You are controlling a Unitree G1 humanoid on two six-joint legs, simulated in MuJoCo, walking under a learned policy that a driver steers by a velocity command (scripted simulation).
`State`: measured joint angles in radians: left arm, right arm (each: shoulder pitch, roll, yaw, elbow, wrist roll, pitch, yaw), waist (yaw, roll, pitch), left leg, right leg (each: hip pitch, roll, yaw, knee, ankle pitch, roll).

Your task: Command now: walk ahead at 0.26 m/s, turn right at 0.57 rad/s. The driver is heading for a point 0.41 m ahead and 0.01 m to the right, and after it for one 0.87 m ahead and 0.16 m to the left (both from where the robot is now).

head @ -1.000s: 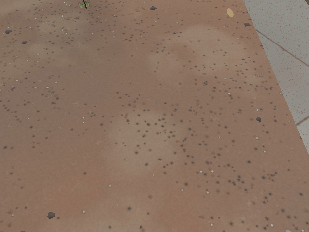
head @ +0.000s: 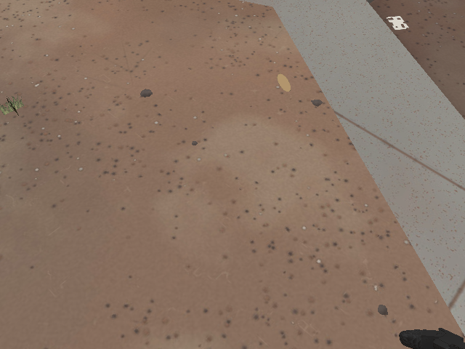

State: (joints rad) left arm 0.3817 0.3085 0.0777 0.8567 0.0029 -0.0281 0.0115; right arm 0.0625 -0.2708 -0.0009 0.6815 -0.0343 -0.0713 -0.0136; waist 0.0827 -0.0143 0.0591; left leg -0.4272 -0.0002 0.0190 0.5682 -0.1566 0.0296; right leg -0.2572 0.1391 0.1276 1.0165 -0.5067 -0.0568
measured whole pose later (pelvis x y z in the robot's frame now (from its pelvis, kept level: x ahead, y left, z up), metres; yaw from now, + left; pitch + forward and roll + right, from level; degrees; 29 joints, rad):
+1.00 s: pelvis +0.13 +0.01 +0.02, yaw +3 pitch +1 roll -2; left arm 0.16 0.29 0.06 0.80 0.04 -0.01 -0.03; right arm 0.47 -0.24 -0.05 0.89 -0.01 -0.02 0.01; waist -0.04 -0.03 -0.02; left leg -0.04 -0.06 -0.05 0.28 -0.25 0.08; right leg -0.54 -0.03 -0.01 0.91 -0.19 0.01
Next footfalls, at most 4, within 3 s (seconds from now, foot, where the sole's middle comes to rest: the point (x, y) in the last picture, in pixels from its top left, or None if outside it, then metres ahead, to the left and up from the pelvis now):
0.40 right None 0.14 -0.12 -0.76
0.82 left None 0.09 0.08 -0.76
1.30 right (274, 347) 0.46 -0.06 -0.76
1.82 left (196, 259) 0.70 0.18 -0.76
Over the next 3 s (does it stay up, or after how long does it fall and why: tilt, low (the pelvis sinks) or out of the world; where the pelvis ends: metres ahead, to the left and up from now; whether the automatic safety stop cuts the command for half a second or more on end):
stays up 0.82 0.13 0.02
